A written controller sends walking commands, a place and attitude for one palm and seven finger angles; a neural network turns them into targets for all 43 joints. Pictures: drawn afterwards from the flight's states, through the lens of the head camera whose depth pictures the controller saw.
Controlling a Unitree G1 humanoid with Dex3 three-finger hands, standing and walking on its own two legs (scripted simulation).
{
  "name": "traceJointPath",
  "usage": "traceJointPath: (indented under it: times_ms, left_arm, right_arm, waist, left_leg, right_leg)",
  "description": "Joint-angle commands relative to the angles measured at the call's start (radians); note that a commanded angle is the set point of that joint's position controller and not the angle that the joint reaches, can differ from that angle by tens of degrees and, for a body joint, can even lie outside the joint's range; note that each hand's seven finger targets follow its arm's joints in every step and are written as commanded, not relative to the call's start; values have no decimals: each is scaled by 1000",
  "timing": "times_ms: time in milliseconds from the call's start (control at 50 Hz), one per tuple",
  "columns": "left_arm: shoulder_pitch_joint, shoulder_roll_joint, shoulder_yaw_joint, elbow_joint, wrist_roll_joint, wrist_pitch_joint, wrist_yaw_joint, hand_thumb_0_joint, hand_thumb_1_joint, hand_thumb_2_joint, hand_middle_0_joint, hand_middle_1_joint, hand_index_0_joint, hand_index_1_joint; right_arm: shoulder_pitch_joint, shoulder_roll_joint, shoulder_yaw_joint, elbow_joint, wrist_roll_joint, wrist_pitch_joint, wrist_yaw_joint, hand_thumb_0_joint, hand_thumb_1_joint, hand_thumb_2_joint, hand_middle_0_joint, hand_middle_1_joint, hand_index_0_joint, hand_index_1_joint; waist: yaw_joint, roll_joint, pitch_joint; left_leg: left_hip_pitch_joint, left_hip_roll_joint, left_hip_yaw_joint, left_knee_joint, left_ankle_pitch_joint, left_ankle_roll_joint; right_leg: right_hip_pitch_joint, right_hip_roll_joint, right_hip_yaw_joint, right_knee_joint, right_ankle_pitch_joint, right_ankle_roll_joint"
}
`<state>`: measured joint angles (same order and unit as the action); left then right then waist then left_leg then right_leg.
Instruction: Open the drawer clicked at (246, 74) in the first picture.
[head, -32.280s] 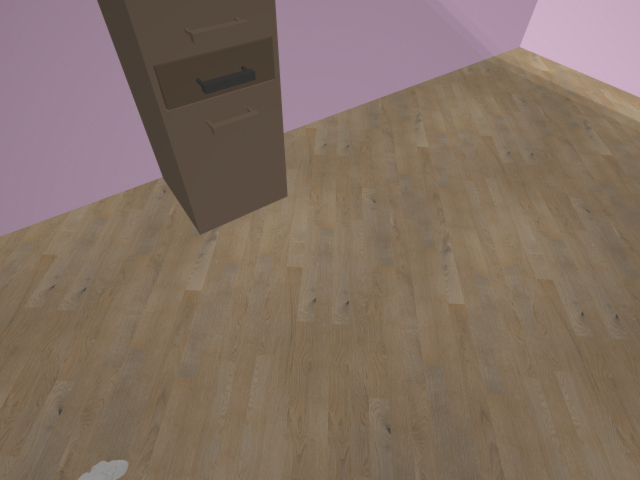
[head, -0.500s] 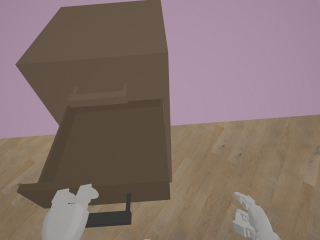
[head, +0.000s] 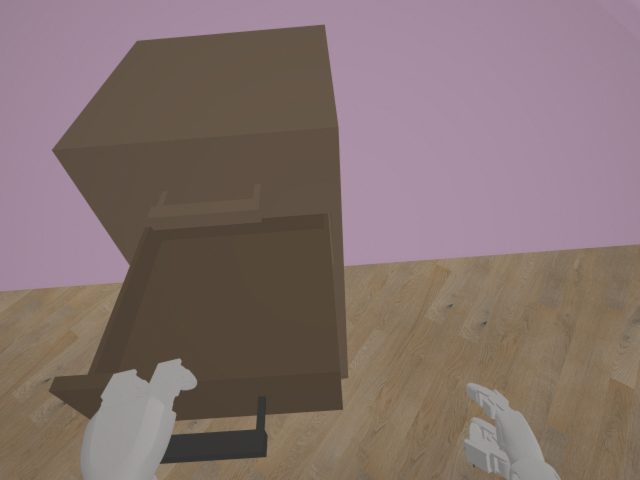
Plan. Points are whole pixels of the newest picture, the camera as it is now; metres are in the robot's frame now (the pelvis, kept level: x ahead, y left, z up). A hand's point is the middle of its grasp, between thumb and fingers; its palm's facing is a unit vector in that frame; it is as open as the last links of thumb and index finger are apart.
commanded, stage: lift the hand off the handle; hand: left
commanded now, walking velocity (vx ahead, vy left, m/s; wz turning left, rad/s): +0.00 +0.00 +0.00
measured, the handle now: (203, 427) +0.21 +0.20 -0.08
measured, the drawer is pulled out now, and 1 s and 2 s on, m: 0.30 0.30 0.30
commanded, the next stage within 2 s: draw the hand back to the body in 0.80 s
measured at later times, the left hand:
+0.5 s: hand (149, 428) +0.17 +0.21 +0.04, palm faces +0.05 -0.18 -0.98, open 13.8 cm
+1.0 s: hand (142, 421) +0.17 +0.21 +0.06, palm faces +0.04 -0.20 -0.98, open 13.8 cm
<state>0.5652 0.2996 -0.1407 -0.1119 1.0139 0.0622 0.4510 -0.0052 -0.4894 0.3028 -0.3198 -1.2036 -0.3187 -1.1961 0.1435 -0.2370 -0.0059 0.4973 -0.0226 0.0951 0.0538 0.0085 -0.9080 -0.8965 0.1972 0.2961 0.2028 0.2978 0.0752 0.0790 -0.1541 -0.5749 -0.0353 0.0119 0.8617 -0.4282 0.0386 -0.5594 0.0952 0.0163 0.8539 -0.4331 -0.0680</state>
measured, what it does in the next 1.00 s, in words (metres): stands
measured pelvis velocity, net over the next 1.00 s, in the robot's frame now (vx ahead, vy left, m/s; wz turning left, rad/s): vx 0.01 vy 0.01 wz -0.02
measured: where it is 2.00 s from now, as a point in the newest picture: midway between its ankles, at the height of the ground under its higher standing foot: outside the picture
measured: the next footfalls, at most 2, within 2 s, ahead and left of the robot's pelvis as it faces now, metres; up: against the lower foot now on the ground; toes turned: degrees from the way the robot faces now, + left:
none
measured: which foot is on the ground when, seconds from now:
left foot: down 0.00-1.00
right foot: down 0.00-1.00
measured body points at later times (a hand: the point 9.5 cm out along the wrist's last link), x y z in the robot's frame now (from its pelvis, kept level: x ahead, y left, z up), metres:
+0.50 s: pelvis +0.00 +0.01 +0.01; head +0.01 -0.03 +0.46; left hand +0.16 +0.22 +0.09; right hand +0.22 -0.20 -0.07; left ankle +0.00 +0.10 -0.70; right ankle +0.00 -0.08 -0.70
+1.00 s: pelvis +0.01 +0.01 +0.02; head +0.01 -0.02 +0.46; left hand +0.16 +0.22 +0.11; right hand +0.24 -0.18 -0.06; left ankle +0.00 +0.10 -0.70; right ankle +0.00 -0.08 -0.70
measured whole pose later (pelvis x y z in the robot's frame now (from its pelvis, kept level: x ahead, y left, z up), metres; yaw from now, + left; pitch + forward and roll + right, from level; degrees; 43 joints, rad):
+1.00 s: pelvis +0.01 +0.01 +0.02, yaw -1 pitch +5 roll -1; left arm 0.62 0.34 -0.15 -0.35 1.00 0.09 0.31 -0.01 -0.49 0.30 -0.32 -1.20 -0.32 -1.20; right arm 0.14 -0.23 0.01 0.48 -0.01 0.10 0.08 0.01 -0.91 -0.90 0.20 0.30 0.20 0.30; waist 0.12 0.09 -0.12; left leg -0.44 -0.03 0.03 0.75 -0.40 0.06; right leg -0.42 0.09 0.04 0.73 -0.39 -0.05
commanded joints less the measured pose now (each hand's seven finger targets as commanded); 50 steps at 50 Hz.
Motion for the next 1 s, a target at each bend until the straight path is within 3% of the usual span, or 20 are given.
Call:
traceJointPath:
  times_ms: [0,120,140,220,240,300,320,340,420,440,460,620,640,700,740,820,860,880,960,980]
  left_arm:
    - [-3,148,111,-217,-5,-31,25,0,-500,300,-300,-1200,-300,-1200]
    - [40,152,122,-268,-1,-26,20,0,-500,300,-300,-1200,-300,-1200]
    - [43,135,108,-271,-11,-25,19,0,-500,300,-300,-1200,-300,-1200]
    - [56,175,151,-284,-14,-25,7,0,-500,300,-300,-1200,-300,-1200]
    - [28,138,107,-306,-21,-26,0,0,-500,300,-300,-1200,-300,-1200]
    - [-9,136,97,-337,-26,-27,-15,0,-500,300,-300,-1200,-300,-1200]
    - [15,165,123,-338,-19,-24,-18,0,-500,300,-300,-1200,-300,-1200]
    - [-2,132,83,-335,-24,-24,-25,0,-500,300,-300,-1200,-300,-1200]
    - [14,155,101,-357,-7,-15,-38,0,-500,300,-300,-1200,-300,-1200]
    - [-11,120,62,-369,-11,-13,-41,0,-500,300,-300,-1200,-300,-1200]
    - [-10,135,79,-367,-3,-7,-45,0,-500,300,-300,-1200,-300,-1200]
    - [26,147,81,-408,-10,29,-69,0,-500,300,-300,-1200,-300,-1200]
    - [7,122,54,-422,-18,31,-74,0,-500,300,-300,-1200,-300,-1200]
    - [32,144,78,-429,-28,32,-87,0,-500,300,-300,-1200,-300,-1200]
    - [28,113,46,-410,-27,32,-99,0,-500,300,-300,-1200,-300,-1200]
    - [-13,151,74,-444,-5,25,-102,0,-500,300,-300,-1200,-300,-1200]
    - [37,138,66,-432,-10,15,-102,0,-500,300,-300,-1200,-300,-1200]
    - [17,135,65,-445,-15,9,-100,0,-500,300,-300,-1200,-300,-1200]
    - [25,181,119,-480,-7,10,-91,0,-500,300,-300,-1200,-300,-1200]
    - [19,169,109,-488,-17,10,-90,0,-500,300,-300,-1200,-300,-1200]
  right_arm:
    - [-151,-86,-30,-176,8,-59,-4,0,-900,-900,200,300,200,300]
    - [-153,-87,-32,-184,5,-56,10,0,-900,-900,200,300,200,300]
    - [-157,-82,-35,-185,10,-57,8,0,-900,-900,200,300,200,300]
    - [-153,-89,-33,-184,7,-56,6,0,-900,-900,200,300,200,300]
    - [-162,-85,-32,-184,10,-56,4,0,-900,-900,200,300,200,300]
    - [-157,-87,-34,-185,9,-61,5,0,-900,-900,200,300,200,300]
    - [-143,-88,-35,-188,5,-60,5,0,-900,-900,200,300,200,300]
    - [-157,-83,-31,-186,10,-60,4,0,-900,-900,200,300,200,300]
    - [-143,-83,-30,-193,8,-59,12,0,-900,-900,200,300,200,300]
    - [-159,-77,-29,-193,14,-58,14,0,-900,-900,200,300,200,300]
    - [-146,-80,-31,-194,11,-57,18,0,-900,-900,200,300,200,300]
    - [-161,-72,-18,-199,24,-54,29,0,-900,-900,200,300,200,300]
    - [-171,-69,-17,-197,28,-53,30,0,-900,-900,200,300,200,300]
    - [-175,-70,-15,-199,31,-56,30,0,-900,-900,200,300,200,300]
    - [-172,-69,-14,-194,32,-55,32,0,-900,-900,200,300,200,300]
    - [-155,-74,-17,-197,21,-54,28,0,-900,-900,200,300,200,300]
    - [-155,-72,-18,-200,22,-56,30,0,-900,-900,200,300,200,300]
    - [-163,-71,-18,-199,23,-55,31,0,-900,-900,200,300,200,300]
    - [-158,-75,-22,-199,16,-50,30,0,-900,-900,200,300,200,300]
    - [-174,-72,-16,-202,20,-50,30,0,-900,-900,200,300,200,300]
  waist:
    - [-7,-88,-79]
    - [8,-51,-100]
    - [-4,-68,-74]
    - [8,-85,-85]
    - [-11,-61,-57]
    - [-11,-44,-62]
    - [6,-53,-87]
    - [-12,-63,-42]
    - [17,-48,-79]
    - [1,-41,-46]
    - [16,-48,-64]
    - [32,-47,-72]
    - [17,-60,-49]
    - [24,-62,-39]
    - [14,-88,-17]
    - [32,-59,-69]
    - [34,-53,-57]
    - [19,-64,-36]
    - [39,-34,-70]
    - [26,-37,-40]
  left_leg:
    - [137,19,-38,-109,192,14]
    - [158,23,-32,-115,227,10]
    - [154,24,-33,-120,219,13]
    - [164,24,-36,-124,223,12]
    - [171,23,-40,-132,211,15]
    - [203,29,-49,-140,217,16]
    - [208,31,-45,-135,222,15]
    - [201,31,-52,-148,206,16]
    - [223,36,-52,-153,231,10]
    - [224,38,-57,-163,230,12]
    - [227,43,-53,-160,245,8]
    - [251,45,-57,-180,305,6]
    - [252,49,-67,-189,304,7]
    - [264,48,-68,-193,308,7]
    - [258,48,-63,-196,301,9]
    - [283,46,-57,-194,293,9]
    - [282,45,-55,-186,310,7]
    - [278,46,-59,-185,313,7]
    - [291,46,-53,-181,323,3]
    - [286,46,-62,-190,320,3]
  right_leg:
    - [35,-67,100,-206,242,-1]
    - [46,-62,92,-198,266,-3]
    - [46,-65,89,-204,267,-1]
    - [54,-63,99,-217,267,1]
    - [42,-67,96,-223,252,1]
    - [32,-66,89,-232,219,-3]
    - [34,-61,89,-232,211,-3]
    - [26,-65,80,-235,200,-2]
    - [36,-58,77,-233,185,-7]
    - [31,-63,72,-233,190,-8]
    - [30,-56,70,-229,189,-10]
    - [91,-56,72,-235,264,-10]
    - [89,-62,69,-236,263,-8]
    - [100,-60,84,-252,269,-10]
    - [93,-62,72,-256,273,-4]
    - [95,-55,82,-263,238,-9]
    - [93,-53,81,-261,258,-12]
    - [86,-59,89,-260,272,-11]
    - [94,-53,98,-263,267,-17]
    - [96,-62,92,-262,275,-15]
